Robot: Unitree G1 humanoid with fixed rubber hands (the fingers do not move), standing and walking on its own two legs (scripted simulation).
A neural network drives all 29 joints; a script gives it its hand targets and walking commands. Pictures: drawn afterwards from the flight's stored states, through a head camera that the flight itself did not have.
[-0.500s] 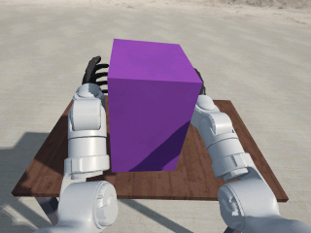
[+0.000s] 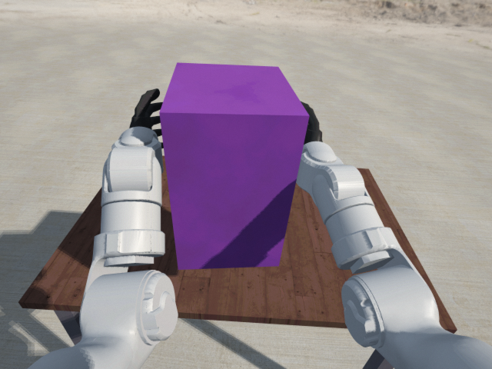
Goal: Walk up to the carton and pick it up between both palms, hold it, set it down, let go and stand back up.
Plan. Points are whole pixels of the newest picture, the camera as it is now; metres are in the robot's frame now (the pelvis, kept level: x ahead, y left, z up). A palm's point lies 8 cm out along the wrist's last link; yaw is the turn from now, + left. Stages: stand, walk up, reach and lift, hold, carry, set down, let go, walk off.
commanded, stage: hold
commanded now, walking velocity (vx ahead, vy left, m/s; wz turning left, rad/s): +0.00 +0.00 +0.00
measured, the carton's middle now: (229, 166) +0.37 +0.01 +0.22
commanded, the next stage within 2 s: none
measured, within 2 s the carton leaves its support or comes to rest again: neither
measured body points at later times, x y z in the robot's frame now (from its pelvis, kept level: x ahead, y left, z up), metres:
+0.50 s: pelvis +0.01 +0.01 +0.00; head -0.06 +0.05 +0.44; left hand +0.39 +0.15 +0.26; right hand +0.39 -0.11 +0.25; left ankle +0.00 +0.14 -0.75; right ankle +0.04 -0.11 -0.75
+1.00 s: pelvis +0.01 +0.01 +0.00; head -0.06 +0.03 +0.44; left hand +0.39 +0.14 +0.26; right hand +0.38 -0.12 +0.25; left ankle +0.00 +0.14 -0.75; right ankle +0.04 -0.11 -0.75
